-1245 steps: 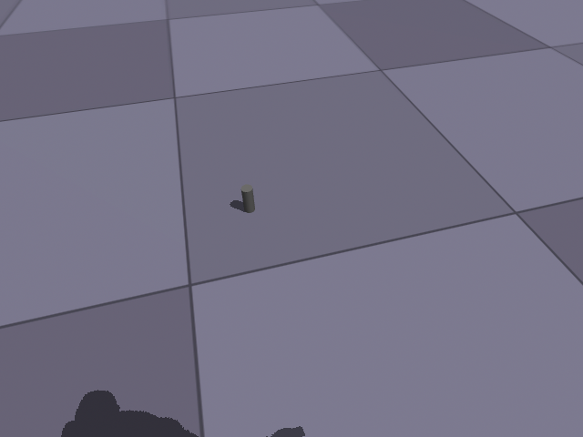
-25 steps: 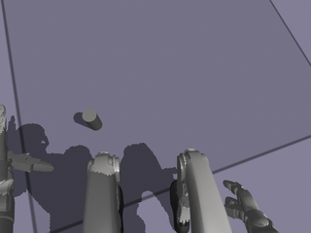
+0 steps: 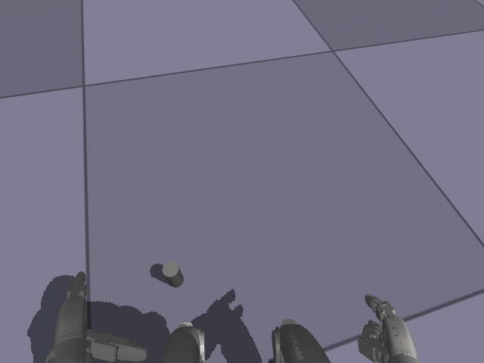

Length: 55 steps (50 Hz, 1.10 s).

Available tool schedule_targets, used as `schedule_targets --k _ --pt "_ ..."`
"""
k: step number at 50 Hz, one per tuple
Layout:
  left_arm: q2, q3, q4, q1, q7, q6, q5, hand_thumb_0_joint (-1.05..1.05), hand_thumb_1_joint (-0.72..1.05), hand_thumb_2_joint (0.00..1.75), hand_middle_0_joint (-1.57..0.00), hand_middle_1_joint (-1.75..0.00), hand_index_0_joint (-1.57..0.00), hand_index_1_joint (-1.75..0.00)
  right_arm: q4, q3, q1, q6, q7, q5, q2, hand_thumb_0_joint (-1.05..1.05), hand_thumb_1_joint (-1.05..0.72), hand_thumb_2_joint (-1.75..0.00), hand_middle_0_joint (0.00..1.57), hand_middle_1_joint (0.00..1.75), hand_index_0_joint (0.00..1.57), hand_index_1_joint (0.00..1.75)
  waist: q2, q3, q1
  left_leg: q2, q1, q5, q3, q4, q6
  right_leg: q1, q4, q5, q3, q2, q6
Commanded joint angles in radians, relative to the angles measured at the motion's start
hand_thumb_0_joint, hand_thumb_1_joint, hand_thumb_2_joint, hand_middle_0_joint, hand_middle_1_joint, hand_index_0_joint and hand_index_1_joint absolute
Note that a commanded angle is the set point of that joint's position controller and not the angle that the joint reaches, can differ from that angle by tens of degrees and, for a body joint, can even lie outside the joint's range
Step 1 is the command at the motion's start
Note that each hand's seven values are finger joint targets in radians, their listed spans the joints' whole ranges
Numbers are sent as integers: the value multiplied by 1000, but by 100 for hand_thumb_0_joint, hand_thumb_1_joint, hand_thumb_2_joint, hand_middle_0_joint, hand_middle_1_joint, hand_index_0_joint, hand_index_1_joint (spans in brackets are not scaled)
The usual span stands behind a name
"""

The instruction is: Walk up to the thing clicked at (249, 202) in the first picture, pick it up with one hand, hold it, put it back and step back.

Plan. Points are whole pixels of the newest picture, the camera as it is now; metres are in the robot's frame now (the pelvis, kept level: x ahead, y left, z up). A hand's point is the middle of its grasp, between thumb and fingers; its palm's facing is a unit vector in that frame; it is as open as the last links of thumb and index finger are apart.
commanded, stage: home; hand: left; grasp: from the side
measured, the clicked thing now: (173, 274) +0.44 +0.20 -0.59
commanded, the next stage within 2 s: stand in 1.94 s
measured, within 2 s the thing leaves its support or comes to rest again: neither
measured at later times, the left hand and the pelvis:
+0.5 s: hand (107, 338) +0.19 +0.19 +0.01, palm faces +0.13 -0.95 -0.30, open 17.6 cm; pelvis +0.03 +0.01 +0.06, yaw +1 degrees
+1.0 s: hand (119, 341) +0.18 +0.17 +0.01, palm faces +0.12 -0.95 -0.30, open 17.5 cm; pelvis +0.02 -0.01 +0.06, yaw +1 degrees
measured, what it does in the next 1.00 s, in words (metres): rises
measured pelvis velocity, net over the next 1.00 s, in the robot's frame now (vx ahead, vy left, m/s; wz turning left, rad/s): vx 0.02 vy -0.01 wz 0.02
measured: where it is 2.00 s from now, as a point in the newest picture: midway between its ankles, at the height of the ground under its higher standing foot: outside the picture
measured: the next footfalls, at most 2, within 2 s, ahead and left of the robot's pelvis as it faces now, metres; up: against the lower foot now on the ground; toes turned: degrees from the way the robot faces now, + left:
none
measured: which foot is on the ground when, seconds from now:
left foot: down 0.00-1.00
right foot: down 0.00-1.00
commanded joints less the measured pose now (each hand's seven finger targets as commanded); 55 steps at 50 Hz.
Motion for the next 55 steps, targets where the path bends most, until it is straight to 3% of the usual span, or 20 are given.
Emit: schedule_targets --k 1,2,4,5,7,9,11,12,14,15,17,18,27,33,34,36,48,50,51,55 --pt "128 29 -279 48 30 -9 7 0 -58 4 -5 -5 -5 -5 -139 -50 29 -61 -34 -8 -112 0 -90 -90 20 30 20 30 87 -242 12 -45 366 274 44 -290 30 297 -295 295 2 32 -27" --pt "122 19 -309 64 32 0 4 0 -59 3 -5 -5 -4 -5 -151 -45 20 -67 -37 -9 -107 0 -90 -90 20 30 20 30 82 -213 15 -45 382 259 46 -317 29 312 -318 282 -2 33 -27" --pt "28 -52 -260 169 27 26 2 0 -60 3 -4 -4 -4 -5 -159 -41 20 -80 -43 -12 -99 0 -90 -90 20 30 20 30 61 -149 4 -39 398 237 33 -364 29 323 -351 256 -18 40 -27" --pt "103 -1 -413 108 35 19 -1 0 -59 3 -5 -5 -4 -5 -168 -45 22 -86 -47 -12 -105 0 -90 -90 20 30 20 30 78 -183 23 -37 431 245 30 -382 27 352 -359 261 -17 40 -29" --pt "58 -43 -388 214 29 36 1 0 -60 2 -4 -4 -4 -4 -175 -39 24 -95 -50 -16 -96 0 -90 -90 20 30 20 30 47 -141 18 -39 449 270 33 -402 28 384 -388 280 -24 44 -26" --pt "60 -45 -450 218 30 43 0 0 -58 4 -5 -5 -5 -5 -189 -34 10 -108 -52 -19 -93 0 -90 -90 20 30 20 30 53 -102 26 -37 458 257 21 -436 24 392 -399 266 -32 48 -28" --pt "8 -79 -405 274 18 48 0 0 -59 3 -4 -5 -4 -5 -190 -33 15 -114 -50 -21 -91 0 -90 -90 20 30 20 30 16 -49 20 -36 461 252 18 -454 25 398 -425 255 -38 51 -25" --pt "34 -59 -465 263 17 45 -1 0 -58 4 -5 -5 -5 -5 -193 -37 13 -120 -49 -22 -94 0 -90 -90 20 30 20 30 20 -60 26 -37 469 262 23 -457 26 413 -432 265 -35 50 -25" --pt "22 -60 -451 286 9 47 2 0 -60 3 -4 -4 -4 -5 -198 -42 12 -128 -48 -25 -99 0 -90 -90 20 30 20 30 18 -55 22 -37 489 291 25 -468 22 423 -436 287 -36 53 -25" --pt "61 -38 -529 236 8 40 4 0 -59 3 -5 -5 -4 -5 -198 -43 13 -132 -48 -28 -103 0 -90 -90 20 30 20 30 54 -59 24 -37 501 288 24 -475 19 429 -436 282 -33 51 -27" --pt "4 -72 -412 291 -1 47 8 0 -60 2 -4 -4 -4 -4 -188 -38 13 -141 -46 -31 -97 0 -90 -90 20 30 20 30 21 -7 15 -31 502 277 17 -491 17 417 -441 268 -40 57 -25" --pt "28 -54 -477 226 -3 38 8 0 -60 3 -4 -5 -4 -5 -189 -47 16 -148 -45 -34 -107 0 -90 -90 20 30 20 30 31 -29 12 -31 511 281 17 -487 18 424 -441 271 -35 55 -27" --pt "20 -54 -473 223 -10 34 12 0 -57 4 -5 -5 -5 -5 -176 -42 8 -171 -44 -40 -96 0 -90 -90 20 30 20 30 44 -88 21 -45 558 370 38 -466 16 487 -455 359 -20 46 -21" --pt "22 -48 -441 234 -14 35 9 0 -57 4 -5 -5 -5 -5 -177 -40 -7 -173 -41 -38 -100 0 -90 -90 20 30 20 30 27 -41 29 -50 533 300 46 -481 21 474 -486 301 -16 43 -18" --pt "18 -47 -421 243 -16 36 11 0 -58 4 -5 -5 -5 -5 -176 -47 -7 -176 -43 -40 -106 0 -90 -90 20 30 20 30 7 -53 20 -46 540 300 42 -482 22 471 -483 300 -19 47 -16" --pt "33 -33 -450 228 -16 28 7 0 -57 4 -5 -5 -5 -5 -174 -41 -11 -174 -41 -38 -100 0 -90 -90 20 30 20 30 30 -47 34 -50 529 300 48 -479 22 479 -490 303 -14 41 -17" --pt "20 -50 -426 225 -23 22 9 0 -56 5 -5 -5 -5 -5 -168 -46 -6 -186 -41 -38 -102 0 -90 -90 20 30 20 30 0 -42 26 -51 533 276 57 -477 28 472 -498 292 -5 38 -12" --pt "36 -35 -432 227 -22 24 10 0 -54 6 -5 -6 -5 -6 -167 -47 -4 -185 -43 -39 -104 0 -90 -90 20 30 20 30 -4 -76 26 -52 544 301 58 -468 31 488 -503 320 0 36 -9" --pt "15 -54 -403 226 -24 27 10 0 -55 5 -5 -6 -5 -5 -163 -46 -11 -188 -42 -37 -105 0 -90 -90 20 30 20 30 -24 -39 17 -51 536 283 57 -473 31 474 -504 301 -3 36 -9" --pt "30 -37 -404 222 -23 25 11 0 -54 6 -5 -6 -5 -6 -160 -47 -16 -190 -42 -38 -105 0 -90 -90 20 30 20 30 -2 -28 28 -48 526 229 49 -496 28 464 -505 235 -10 40 -16"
